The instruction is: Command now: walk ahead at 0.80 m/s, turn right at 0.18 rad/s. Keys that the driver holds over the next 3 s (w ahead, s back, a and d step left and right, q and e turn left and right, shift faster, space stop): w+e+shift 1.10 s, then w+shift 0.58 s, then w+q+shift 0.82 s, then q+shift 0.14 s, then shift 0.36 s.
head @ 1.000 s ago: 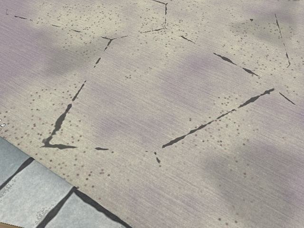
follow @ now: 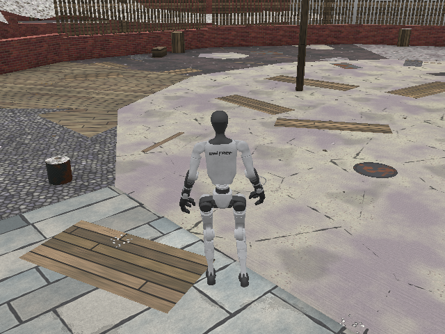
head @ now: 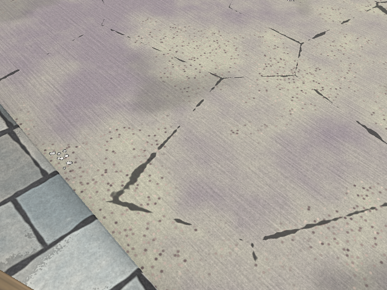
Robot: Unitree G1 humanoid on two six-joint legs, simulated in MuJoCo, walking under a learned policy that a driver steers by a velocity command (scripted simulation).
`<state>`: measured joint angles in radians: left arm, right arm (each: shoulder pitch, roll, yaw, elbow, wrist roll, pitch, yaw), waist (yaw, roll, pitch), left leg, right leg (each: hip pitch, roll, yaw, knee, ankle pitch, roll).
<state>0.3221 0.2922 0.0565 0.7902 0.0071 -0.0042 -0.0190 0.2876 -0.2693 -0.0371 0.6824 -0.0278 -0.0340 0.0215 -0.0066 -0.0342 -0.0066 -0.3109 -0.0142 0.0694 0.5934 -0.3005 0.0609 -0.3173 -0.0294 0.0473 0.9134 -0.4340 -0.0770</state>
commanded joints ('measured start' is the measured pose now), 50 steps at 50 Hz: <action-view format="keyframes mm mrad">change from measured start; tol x64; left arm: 1 -203 54 5 -153 2 -35 -6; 50 -122 20 5 -108 34 -11 -43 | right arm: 1 140 -153 -46 -14 5 -12 -25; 50 22 -56 -20 136 -14 -38 -37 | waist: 1 -72 108 97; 50 -2 186 63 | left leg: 1 302 348 -539 -412 -425 94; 24 454 272 234 413 1147 -52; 27 -591 -8 96 1597 -477 -42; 38 211 129 -104 189 565 -141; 43 419 17 -33 36 104 -114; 46 524 479 -1033 -426 -799 36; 50 129 324 -373 -362 -237 -19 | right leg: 1 -571 -20 106 204 129 -20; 22 -221 90 -287 -476 792 -94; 29 1083 -271 502 -405 618 -465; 36 -587 11 299 -843 143 -214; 43 57 76 243 -11 834 -78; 45 -418 191 116 638 -77 -56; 50 -426 -65 47 473 162 -35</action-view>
